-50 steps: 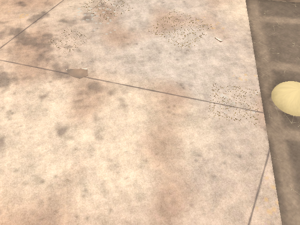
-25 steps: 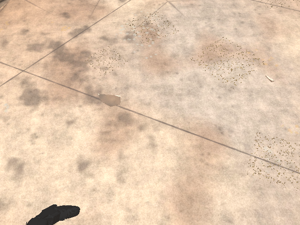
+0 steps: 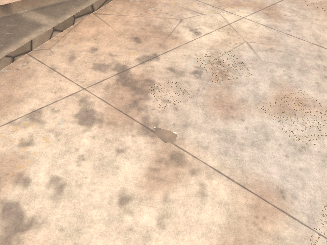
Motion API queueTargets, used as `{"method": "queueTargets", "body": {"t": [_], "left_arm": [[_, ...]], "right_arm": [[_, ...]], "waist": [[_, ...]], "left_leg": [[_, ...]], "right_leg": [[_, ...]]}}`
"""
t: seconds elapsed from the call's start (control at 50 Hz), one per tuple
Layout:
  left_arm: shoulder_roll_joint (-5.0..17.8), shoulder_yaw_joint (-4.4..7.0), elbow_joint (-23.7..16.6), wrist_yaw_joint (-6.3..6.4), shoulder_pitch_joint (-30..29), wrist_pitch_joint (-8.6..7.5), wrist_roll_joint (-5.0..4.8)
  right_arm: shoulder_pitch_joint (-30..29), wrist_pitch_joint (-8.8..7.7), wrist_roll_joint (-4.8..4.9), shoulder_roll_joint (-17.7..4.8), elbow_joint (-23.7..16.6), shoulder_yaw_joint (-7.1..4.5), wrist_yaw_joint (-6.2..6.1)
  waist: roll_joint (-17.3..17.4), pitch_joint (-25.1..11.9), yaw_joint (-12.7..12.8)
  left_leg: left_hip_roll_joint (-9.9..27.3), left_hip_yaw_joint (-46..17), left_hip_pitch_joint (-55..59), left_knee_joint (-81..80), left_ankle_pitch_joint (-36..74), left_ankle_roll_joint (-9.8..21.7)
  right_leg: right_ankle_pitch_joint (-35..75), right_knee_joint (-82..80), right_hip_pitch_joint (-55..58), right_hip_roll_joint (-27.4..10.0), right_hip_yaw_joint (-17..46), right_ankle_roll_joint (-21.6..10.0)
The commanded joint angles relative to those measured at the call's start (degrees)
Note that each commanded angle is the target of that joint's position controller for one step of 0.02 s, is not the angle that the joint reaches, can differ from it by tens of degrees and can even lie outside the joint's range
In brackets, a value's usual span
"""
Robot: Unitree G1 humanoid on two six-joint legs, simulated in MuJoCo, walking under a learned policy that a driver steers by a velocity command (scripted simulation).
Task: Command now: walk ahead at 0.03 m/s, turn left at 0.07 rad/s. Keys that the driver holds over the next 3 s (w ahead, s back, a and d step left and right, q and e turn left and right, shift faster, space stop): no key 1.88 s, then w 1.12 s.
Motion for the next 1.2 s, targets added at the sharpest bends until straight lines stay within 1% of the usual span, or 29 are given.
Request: {"method": "queueTargets", "body": {"t": [0.02,0.04,0.06,0.08,0.1,0.12,0.16,0.2,0.4,0.54,0.66,0.9,1.2], "left_arm": [[4.59,1.1,-1.57,0.02,0.9,-1.2,0.46],[4.72,1.06,-0.74,0.03,1.56,-1.57,0.31],[4.87,1.05,-0.01,0.06,1.9,-1.81,0.16],[5.3,1.22,0.68,0.11,1.68,-1.87,-0.04],[4.86,1.2,1.25,0.14,1.49,-1.87,-0.11],[4.51,1.17,1.8,0.24,1.36,-1.88,-0.13],[4.13,1.16,2.82,0.49,1.35,-2.02,-0.15],[4.19,1.27,4.01,0.7,1.43,-2.12,-0.16],[3.68,1.41,9.75,1.47,1.66,-1.57,-0.2],[2.9,1.17,13.01,1.79,1.38,-1.25,-0.22],[2.07,0.9,15.17,1.96,1.24,-1.16,-0.24],[0.57,0.5,18.07,2.27,1.85,-1.11,-0.28],[-0.66,0.2,19.67,2.46,3.24,-1.1,-0.26]], "right_arm": [[-2.6,-1.86,0.79,-7.32,-2.17,-1.54,-0.76],[-1.52,-1.94,0.99,-7.0,-1.55,-1.51,-0.68],[-0.68,-1.89,1.04,-6.76,-0.94,-1.53,-0.58],[0.23,-1.81,0.96,-6.58,-0.42,-1.62,-0.52],[0.7,-1.8,0.8,-6.63,0.24,-1.69,-0.56],[1.26,-1.86,0.76,-6.56,0.89,-1.76,-0.62],[1.75,-2.14,0.8,-6.53,2.01,-1.91,-0.72],[1.88,-2.37,0.91,-6.22,3.08,-1.96,-0.77],[3.98,-2.45,1.06,-5.35,9.55,-1.95,-1.41],[5.6,-2.29,1.05,-4.47,13.36,-1.57,-1.74],[6.61,-2.2,1.02,-3.68,15.78,-1.26,-1.93],[7.89,-2.12,0.98,-1.94,18.83,-0.91,-2.16],[9.4,-2.15,0.92,-0.48,20.43,-0.71,-2.26]], "waist": [[9.68,1.66,0.62],[8.26,1.41,0.38],[6.75,2.05,0.07],[4.49,3.36,-0.59],[3.16,3.97,-0.71],[2.28,3.9,-0.89],[1.51,2.46,-0.99],[1.06,1.5,-1.06],[1.18,1.5,-0.9],[1.65,2.43,-0.99],[1.6,3.07,-1.14],[1.48,3.79,-1.28],[1.65,4.46,-1.24]], "left_leg": [[8.06,-9.88,-9.14,-14.38,-10.42,2.07],[7.77,-9.72,-8.14,-14.03,-10.14,1.79],[7.48,-9.56,-7.51,-13.71,-10.21,1.74],[6.9,-9.1,-6.56,-13.32,-9.05,1.81],[6.72,-8.69,-5.38,-12.54,-7.02,2.02],[6.54,-8.33,-4.41,-11.91,-5.01,2.18],[6.33,-7.69,-2.52,-10.93,-1.27,2.35],[6.16,-7.14,-1.41,-10.44,1.03,2.36],[5.97,-5.85,0.18,-10.57,5.73,2.01],[5.98,-5.37,0.72,-10.72,6.62,1.73],[6.01,-5.09,1.11,-10.72,6.63,1.58],[6.03,-4.66,1.44,-10.8,5.99,1.45],[6.04,-4.47,1.11,-10.97,5.15,1.37]], "right_leg": [[3.66,-2.8,9.28,-2.67,3.71,0.19],[3.36,-3.81,9.09,-3.49,4.52,0.28],[2.36,-4.49,8.13,-4.06,5.26,0.31],[1.27,-4.85,6.11,-4.23,5.76,0.18],[1.15,-5.37,5.07,-4.33,6.0,0.08],[1.62,-5.74,4.79,-4.42,6.2,0.04],[3.08,-6.11,5.5,-4.6,6.42,-0.09],[3.97,-6.19,6.34,-4.88,6.58,-0.31],[6.32,-6.37,8.81,-5.57,6.94,-1.28],[6.81,-6.53,9.15,-5.6,6.94,-1.59],[6.68,-6.7,8.96,-5.51,6.91,-1.66],[5.96,-6.91,8.5,-5.32,6.93,-1.64],[5.06,-6.85,8.02,-5.2,6.97,-1.61]]}}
